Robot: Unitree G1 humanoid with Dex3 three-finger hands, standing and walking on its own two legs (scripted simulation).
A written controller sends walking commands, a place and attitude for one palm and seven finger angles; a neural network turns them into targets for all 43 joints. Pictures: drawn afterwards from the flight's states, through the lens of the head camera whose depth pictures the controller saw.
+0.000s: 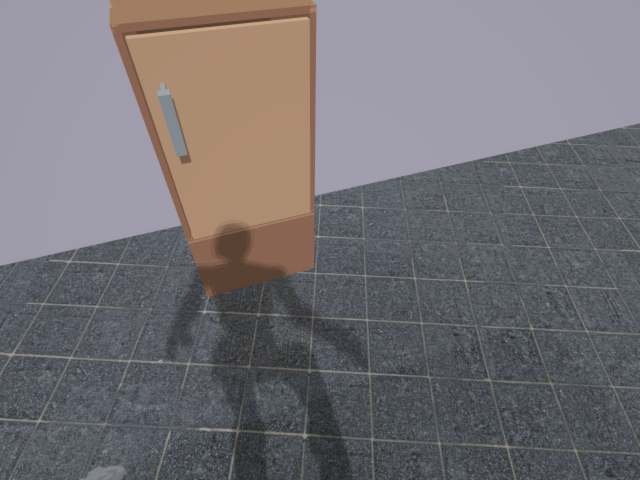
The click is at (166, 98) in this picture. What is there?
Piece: cupboard door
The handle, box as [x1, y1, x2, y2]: [157, 82, 187, 156]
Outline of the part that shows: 163,82 160,83 161,89 157,91 158,98 176,155 184,155 187,154 169,90 165,88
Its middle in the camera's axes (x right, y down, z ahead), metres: -0.34 -0.27 +0.88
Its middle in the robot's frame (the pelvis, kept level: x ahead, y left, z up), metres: +0.83 +0.38 +0.00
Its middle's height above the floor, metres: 0.77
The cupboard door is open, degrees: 0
